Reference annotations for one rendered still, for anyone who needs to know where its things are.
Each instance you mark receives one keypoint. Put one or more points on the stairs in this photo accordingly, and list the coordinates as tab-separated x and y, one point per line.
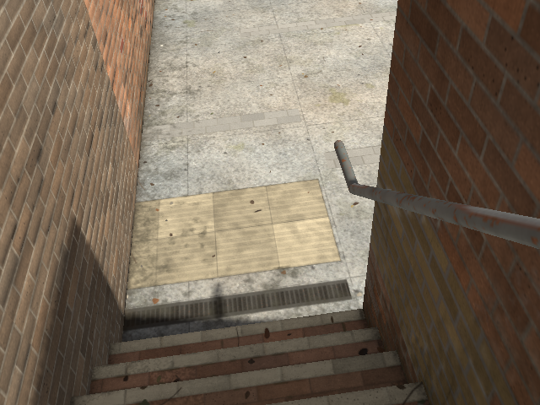
326	359

